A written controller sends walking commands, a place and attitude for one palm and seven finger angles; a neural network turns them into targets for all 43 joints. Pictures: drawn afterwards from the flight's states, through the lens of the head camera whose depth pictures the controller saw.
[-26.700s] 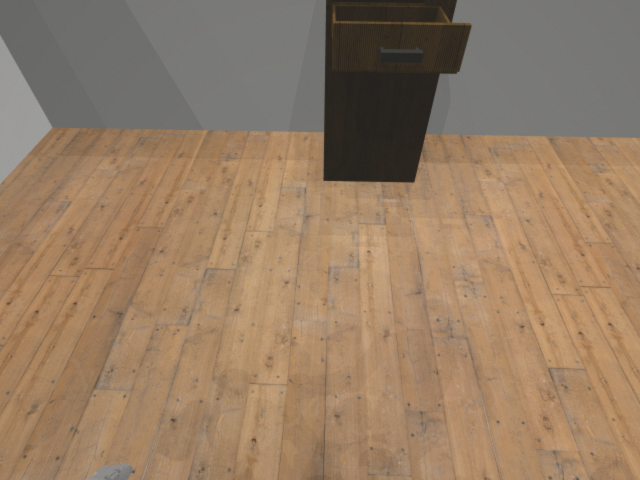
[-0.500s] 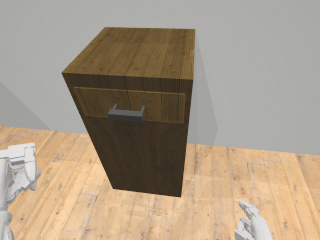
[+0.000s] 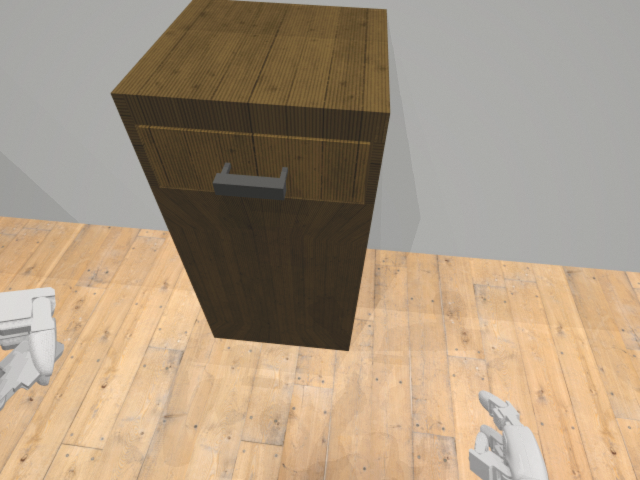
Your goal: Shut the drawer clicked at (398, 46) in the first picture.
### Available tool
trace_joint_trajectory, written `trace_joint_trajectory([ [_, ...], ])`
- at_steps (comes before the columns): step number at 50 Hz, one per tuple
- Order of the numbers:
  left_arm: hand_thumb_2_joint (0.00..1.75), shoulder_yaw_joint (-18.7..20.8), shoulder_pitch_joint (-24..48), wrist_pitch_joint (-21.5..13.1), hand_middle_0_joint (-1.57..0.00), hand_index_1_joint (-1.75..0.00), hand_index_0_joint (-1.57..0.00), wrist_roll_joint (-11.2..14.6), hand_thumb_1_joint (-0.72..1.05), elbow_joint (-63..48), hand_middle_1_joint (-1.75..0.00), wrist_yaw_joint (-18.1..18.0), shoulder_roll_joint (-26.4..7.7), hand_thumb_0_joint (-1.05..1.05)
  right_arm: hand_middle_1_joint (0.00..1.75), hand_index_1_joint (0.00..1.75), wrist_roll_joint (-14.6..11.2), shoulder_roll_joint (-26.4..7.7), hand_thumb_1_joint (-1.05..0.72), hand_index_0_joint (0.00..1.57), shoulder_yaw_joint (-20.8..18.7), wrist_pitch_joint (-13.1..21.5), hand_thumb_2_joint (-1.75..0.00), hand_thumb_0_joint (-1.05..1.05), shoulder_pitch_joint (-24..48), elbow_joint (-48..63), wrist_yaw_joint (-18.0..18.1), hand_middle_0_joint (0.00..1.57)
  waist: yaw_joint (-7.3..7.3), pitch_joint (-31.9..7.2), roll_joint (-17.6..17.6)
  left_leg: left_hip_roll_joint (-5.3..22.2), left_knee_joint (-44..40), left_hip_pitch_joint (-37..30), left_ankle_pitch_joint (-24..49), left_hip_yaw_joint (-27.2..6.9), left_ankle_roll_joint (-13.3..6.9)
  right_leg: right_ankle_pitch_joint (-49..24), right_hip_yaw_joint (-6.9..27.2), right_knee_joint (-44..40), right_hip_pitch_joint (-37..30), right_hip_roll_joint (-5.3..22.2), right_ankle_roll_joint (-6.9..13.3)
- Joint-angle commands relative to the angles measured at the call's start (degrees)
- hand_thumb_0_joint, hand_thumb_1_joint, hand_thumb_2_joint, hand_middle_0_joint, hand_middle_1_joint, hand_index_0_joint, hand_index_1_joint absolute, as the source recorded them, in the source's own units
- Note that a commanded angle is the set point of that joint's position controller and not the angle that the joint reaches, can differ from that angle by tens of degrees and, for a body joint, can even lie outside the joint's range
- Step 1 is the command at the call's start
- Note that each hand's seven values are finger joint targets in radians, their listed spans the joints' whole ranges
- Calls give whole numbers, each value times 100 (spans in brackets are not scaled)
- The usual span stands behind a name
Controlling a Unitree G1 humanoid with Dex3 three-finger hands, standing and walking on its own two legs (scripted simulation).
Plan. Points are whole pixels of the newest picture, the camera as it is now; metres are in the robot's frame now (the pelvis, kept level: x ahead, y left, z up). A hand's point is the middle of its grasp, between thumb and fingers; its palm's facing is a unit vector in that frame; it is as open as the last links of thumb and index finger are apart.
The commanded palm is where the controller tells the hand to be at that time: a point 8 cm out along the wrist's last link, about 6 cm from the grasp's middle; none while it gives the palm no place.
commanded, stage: step back with the hand held close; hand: left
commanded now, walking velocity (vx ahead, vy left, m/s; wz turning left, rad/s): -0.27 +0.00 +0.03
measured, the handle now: (253, 178) +0.60 +0.16 +0.00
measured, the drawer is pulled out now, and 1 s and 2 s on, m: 0.00 0.00 0.00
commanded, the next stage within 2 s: stop stepping back and stand still in 0.90 s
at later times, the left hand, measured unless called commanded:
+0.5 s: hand (32, 414) +0.14 +0.23 +0.16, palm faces +0.34 -0.82 -0.47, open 3.3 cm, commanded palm +0.07 +0.28 +0.18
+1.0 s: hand out of the picture +0.08 +0.22 +0.18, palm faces +0.21 -0.89 -0.41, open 3.3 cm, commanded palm +0.01 +0.28 +0.18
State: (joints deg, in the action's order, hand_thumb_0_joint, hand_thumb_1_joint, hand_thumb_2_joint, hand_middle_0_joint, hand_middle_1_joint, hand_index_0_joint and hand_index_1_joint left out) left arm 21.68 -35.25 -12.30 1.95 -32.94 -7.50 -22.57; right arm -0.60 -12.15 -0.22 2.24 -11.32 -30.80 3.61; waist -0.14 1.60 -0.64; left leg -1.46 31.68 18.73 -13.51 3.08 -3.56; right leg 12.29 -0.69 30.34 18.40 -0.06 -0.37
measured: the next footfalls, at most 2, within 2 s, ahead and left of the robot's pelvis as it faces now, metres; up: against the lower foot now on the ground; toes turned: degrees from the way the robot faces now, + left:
right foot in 0.90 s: -0.19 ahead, -0.15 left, +0.00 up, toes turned -3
right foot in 1.48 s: -0.19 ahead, -0.05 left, +0.00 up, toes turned -5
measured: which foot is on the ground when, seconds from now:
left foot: down 0.00-1.00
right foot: down 0.00-0.60, up 0.62-0.88, down 0.90-1.00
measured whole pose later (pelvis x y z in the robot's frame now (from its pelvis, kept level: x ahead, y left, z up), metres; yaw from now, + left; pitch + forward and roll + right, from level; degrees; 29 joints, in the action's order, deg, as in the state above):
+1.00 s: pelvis -0.14 +0.01 -0.01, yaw -4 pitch +2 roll -5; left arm 20.8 -31.7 -18.5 3.7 -36.5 -5.9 -25.7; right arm 1.8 -8.5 1.1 6.3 -7.6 -36.5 2.8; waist 0.3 1.4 0.3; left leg 3.7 27.3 31.2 -2.8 2.8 -0.6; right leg 20.0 0.9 25.0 6.9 -1.8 -2.5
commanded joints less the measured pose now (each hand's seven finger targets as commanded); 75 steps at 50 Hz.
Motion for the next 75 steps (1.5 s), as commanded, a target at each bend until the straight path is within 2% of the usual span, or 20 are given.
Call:
trace_joint_trajectory([
  [1, 90, 605, 98, -360, -140, -160, -140, -4, 90, -1148, -160, -143, -854, 0, 30, 30, 2, -822, -90, 20, -336, 322, -90, 0, 397, 895, 36, 20, 83, -407, 97, 610, -877, 1173, -1428, -952, -119, -55, 972, -520, -925, 428, 187],
  [6, 90, 609, 85, -488, -140, -160, -140, 8, 90, -1325, -160, -236, -928, 0, 30, 30, 45, -806, -90, 20, -323, 368, -90, 0, 375, 814, 37, 20, 138, -437, -16, 552, -724, 580, -1249, -1013, -41, 746, 923, -950, -188, 499, 264],
  [13, 90, 903, 56, -587, -140, -160, -140, -160, 90, -1174, -160, -202, -963, 0, 30, 30, 43, -849, -90, 20, -377, 509, -90, 0, 538, 881, 103, 20, 1, -536, -752, 1336, -1788, 2529, -2067, -1647, -467, -619, 458, 1011, -2121, -272, -75],
  [20, 90, 853, 33, -681, -140, -160, -140, -44, 90, -1415, -160, -90, -1015, 0, 30, 30, 44, -793, -90, 20, -456, 489, -90, 0, 396, 731, 15, 20, 114, -1016, 242, 557, -309, 1144, -717, -865, -76, -1621, 1516, -144, -1007, 452, 206],
  [25, 90, 934, -26, -720, -140, -160, -140, 67, 90, -1384, -160, -231, -1237, 0, 30, 30, 72, -661, -90, 20, -467, 303, -90, 0, 372, 596, -14, 20, 196, -910, 499, 171, 681, -132, -518, -596, 238, -164, 1755, -1224, 688, 1135, 648],
  [28, 90, 903, -129, -779, -140, -160, -140, 26, 90, -1412, -160, -221, -1171, 0, 30, 30, 46, -734, -90, 20, -441, 291, -90, 0, 500, 672, 38, 20, 213, -781, -114, 643, -479, 86, -591, -1136, -3, 174, 904, -562, 550, 325, 246],
  [30, 90, 976, -60, -871, -140, -160, -140, -102, 90, -1522, -160, -160, -1094, 0, 30, 30, 66, -931, -90, 20, -457, 478, -90, 0, 668, 803, 90, 20, 156, -773, -1550, 1803, -2420, 1969, -2744, -2432, -506, 413, 248, 1460, -1185, -631, -87],
  [32, 90, 1161, 150, -813, -140, -160, -140, -124, 90, -1528, -160, -169, -1160, 0, 30, 30, 181, -810, -90, 20, -489, 595, -90, 0, 507, 672, 99, 20, 132, -704, -1270, 2271, -2779, 2461, -2871, -2835, -794, 1029, 533, 3203, -1235, -720, -77],
  [42, 90, 412, 346, -856, -140, -160, -140, 140, 90, -1541, -160, -24, -953, 0, 30, 30, 325, -646, -90, 20, -348, 703, -90, 0, 195, 65, -93, 20, 23, -1331, -1095, 1286, -1730, -1468, 693, -1017, 369, 909, 26, -1534, -327, -244, 215],
  [46, 90, 901, 642, -1014, -140, -160, -140, 213, 90, -1623, -160, -40, -1467, 0, 30, 30, 334, -481, -90, 20, -204, 637, -90, 0, 457, 202, -5, 20, 62, -1435, -159, 713, -235, -2036, 683, -186, 541, 9, 493, -1566, 839, 828, 490],
  [48, 90, 700, 307, -941, -140, -160, -140, 299, 90, -1452, -160, 44, -1196, 0, 30, 30, 126, -614, -90, 20, -338, 673, -90, 0, 574, 307, 46, 20, 134, -1034, 462, 442, 322, -2182, 135, -235, 547, 908, 225, -1604, 1626, 657, 519],
  [56, 90, 1062, -355, -542, -140, -160, -140, 335, 90, -1393, -160, -84, -1290, 0, 30, 30, 119, -700, -90, 20, -252, 579, -90, 0, 580, 605, 170, 20, 85, -367, -756, 510, -1353, -706, -1672, -997, 624, 2714, -259, -1093, 582, -234, 423],
  [61, 90, 678, 282, -412, -140, -160, -140, 234, 90, -1538, -160, -132, -1072, 0, 30, 30, 115, -699, -90, 20, -338, 614, -90, 0, 228, 239, 192, 20, 270, -303, 517, 206, 1419, -1898, -176, -502, 524, 2798, 238, -1578, 2149, 849, 781],
  [64, 90, 456, 1239, -238, -140, -160, -140, 173, 90, -1333, -160, -125, -924, 0, 30, 30, 88, -766, -90, 20, -287, 719, -90, 0, 299, 113, 239, 20, 368, 230, -203, 479, 38, -1144, -1432, -1175, 538, 3104, -397, -304, 1944, 272, 349],
  [66, 90, 468, 1583, -190, -140, -160, -140, 157, 90, -1505, -160, -130, -847, 0, 30, 30, 138, -886, -90, 20, -271, 837, -90, 0, 560, 193, 204, 20, 221, 95, -2269, 944, -3118, 397, -4119, -2787, 891, 2876, -618, 1863, 97, -893, 102],
  [68, 90, 813, 1314, -246, -140, -160, -140, 78, 90, -1917, -160, -62, -1268, 0, 30, 30, 193, -700, -90, 20, -298, 859, -90, 0, 640, 265, -9, 20, -140, -468, -2420, 974, -3632, 1084, -3971, -2328, 1466, 2412, -578, 3177, -1163, -1218, 174],
  [71, 90, 1076, -683, -305, -140, -160, -140, 248, 90, -1938, -160, 17, -1323, 0, 30, 30, 160, -407, -90, 20, -274, 718, -90, 0, 581, 532, -223, 20, -278, -1304, -1471, 493, -1599, 1013, -1734, -720, 930, 2574, -314, 885, -1986, -742, 586],
  [72, 90, 1088, -878, -249, -140, -160, -140, 228, 90, -2169, -160, 53, -1364, 0, 30, 30, 106, -350, -90, 20, -262, 564, -90, 0, 536, 491, -282, 20, -240, -1109, 12, -174, 994, 759, -1033, 231, 965, 2648, 469, -886, -942, 189, 808],
  [73, 90, 1140, -591, -176, -140, -160, -140, 217, 90, -2499, -160, 108, -1380, 0, 30, 30, 20, -460, -90, 20, -356, 400, -90, 0, 702, 424, -320, 20, -138, -340, 1729, -422, 4320, 734, -913, -150, 805, 2436, 1992, -2033, 1512, 1712, 1089],
  [75, 90, 1365, 636, -27, -140, -160, -140, 341, 90, -2283, -160, 132, -1459, 0, 30, 30, 115, -336, -90, 20, -204, 271, -90, 0, 624, 412, -344, 20, 229, -334, 1255, 18, 6191, 1496, -589, -749, 617, 3559, 1839, -2180, 2477, 2117, 1454],
])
